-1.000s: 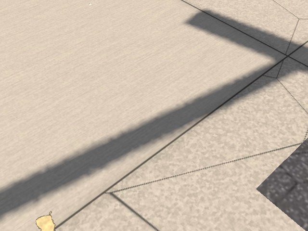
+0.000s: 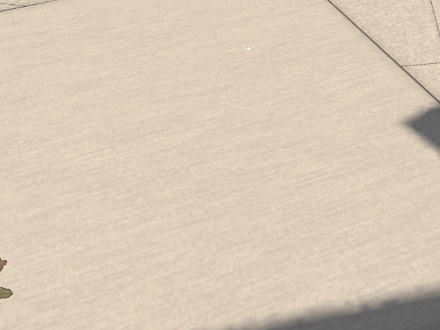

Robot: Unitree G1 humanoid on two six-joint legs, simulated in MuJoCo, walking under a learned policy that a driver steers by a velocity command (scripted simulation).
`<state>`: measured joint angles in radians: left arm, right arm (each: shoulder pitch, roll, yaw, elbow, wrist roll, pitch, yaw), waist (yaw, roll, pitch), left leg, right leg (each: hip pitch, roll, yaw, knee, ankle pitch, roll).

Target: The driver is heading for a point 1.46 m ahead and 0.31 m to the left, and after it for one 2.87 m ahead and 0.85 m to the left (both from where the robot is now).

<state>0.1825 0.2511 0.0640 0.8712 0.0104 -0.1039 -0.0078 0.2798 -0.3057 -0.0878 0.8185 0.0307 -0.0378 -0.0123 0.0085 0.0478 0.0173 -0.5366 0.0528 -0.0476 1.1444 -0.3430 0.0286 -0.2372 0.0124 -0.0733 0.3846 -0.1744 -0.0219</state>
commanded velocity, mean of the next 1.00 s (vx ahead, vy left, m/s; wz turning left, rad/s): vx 0.50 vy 0.00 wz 0.40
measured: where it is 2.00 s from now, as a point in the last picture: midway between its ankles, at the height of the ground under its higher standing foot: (144, 183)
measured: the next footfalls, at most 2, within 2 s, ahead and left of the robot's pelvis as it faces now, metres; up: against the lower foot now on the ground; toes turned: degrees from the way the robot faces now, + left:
left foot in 0.34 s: +0.32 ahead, +0.17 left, +0.00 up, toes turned +16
right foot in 0.84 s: +0.68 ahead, +0.07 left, +0.00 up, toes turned +21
